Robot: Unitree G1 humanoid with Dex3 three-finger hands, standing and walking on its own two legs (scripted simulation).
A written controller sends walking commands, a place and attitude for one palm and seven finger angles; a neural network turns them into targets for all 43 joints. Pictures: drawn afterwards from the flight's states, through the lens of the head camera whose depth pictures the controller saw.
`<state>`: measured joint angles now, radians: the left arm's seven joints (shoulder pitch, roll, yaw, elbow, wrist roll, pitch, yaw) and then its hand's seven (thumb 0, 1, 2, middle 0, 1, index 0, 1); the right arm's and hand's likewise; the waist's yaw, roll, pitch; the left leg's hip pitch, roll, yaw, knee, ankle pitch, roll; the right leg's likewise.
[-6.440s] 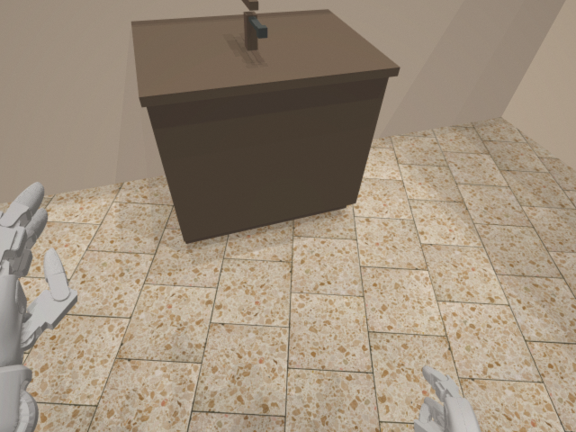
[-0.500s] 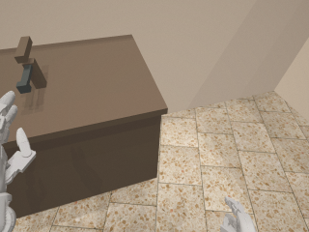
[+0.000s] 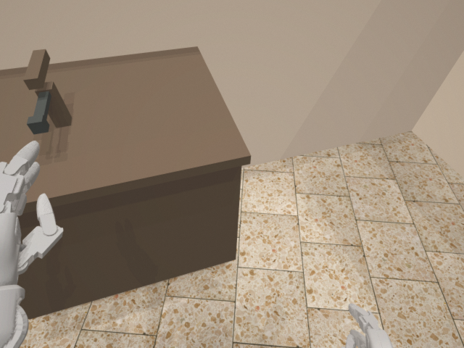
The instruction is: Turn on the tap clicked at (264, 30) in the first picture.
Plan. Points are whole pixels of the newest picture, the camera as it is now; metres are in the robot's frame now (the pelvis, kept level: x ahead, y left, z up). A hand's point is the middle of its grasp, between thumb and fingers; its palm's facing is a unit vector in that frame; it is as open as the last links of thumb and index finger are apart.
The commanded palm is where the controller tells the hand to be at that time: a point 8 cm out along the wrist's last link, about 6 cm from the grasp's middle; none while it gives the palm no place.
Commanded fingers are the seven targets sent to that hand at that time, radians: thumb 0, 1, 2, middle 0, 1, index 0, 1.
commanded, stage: look again from close up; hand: left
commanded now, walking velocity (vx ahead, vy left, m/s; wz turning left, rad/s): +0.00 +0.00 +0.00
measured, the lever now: (38, 124) +0.49 +0.45 +0.09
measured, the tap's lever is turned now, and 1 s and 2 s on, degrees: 0 0 0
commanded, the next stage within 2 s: shuffle to correct the standing spot in 0.26 s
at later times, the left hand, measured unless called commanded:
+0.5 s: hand (40, 189) +0.27 +0.29 +0.17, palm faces +0.43 -0.85 -0.29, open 7.5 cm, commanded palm +0.21 +0.31 +0.18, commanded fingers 0.00 0.90 0.90 -0.20 -0.30 -0.20 -0.30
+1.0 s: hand (39, 175) +0.30 +0.31 +0.16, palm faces +0.41 -0.84 -0.35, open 7.4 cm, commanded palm +0.25 +0.34 +0.18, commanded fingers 0.00 0.90 0.90 -0.20 -0.30 -0.20 -0.30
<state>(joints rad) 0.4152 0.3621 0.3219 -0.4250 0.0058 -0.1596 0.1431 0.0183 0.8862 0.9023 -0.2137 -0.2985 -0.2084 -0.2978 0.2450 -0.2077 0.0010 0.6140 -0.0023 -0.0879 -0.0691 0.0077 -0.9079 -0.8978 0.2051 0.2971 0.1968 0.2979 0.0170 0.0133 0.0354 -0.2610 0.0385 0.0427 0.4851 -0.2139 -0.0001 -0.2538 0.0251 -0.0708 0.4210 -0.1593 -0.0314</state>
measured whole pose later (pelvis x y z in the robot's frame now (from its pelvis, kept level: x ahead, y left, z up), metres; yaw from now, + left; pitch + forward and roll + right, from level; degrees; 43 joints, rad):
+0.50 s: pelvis +0.05 +0.03 +0.00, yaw +0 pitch +0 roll -1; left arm 0.34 0.36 0.36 -0.46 -0.05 -0.26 0.12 0.02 0.89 0.90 -0.21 -0.30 -0.21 -0.30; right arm 0.20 -0.18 0.03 0.60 0.00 -0.18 -0.01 0.01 -0.91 -0.90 0.21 0.30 0.20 0.30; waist 0.05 -0.06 0.05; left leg -0.20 -0.03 0.02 0.48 -0.28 0.05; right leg -0.20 -0.01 -0.04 0.44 -0.24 0.01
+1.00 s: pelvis +0.09 +0.06 -0.03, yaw +0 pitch -1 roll -1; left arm 0.43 0.39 0.40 -0.57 -0.05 -0.27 0.13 0.02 0.88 0.90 -0.22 -0.30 -0.21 -0.30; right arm 0.21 -0.21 0.00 0.58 0.02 -0.06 0.00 0.01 -0.91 -0.90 0.21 0.30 0.20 0.30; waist 0.02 -0.06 0.08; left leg -0.33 -0.03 0.01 0.71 -0.36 0.04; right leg -0.23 -0.06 -0.02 0.71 -0.45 0.04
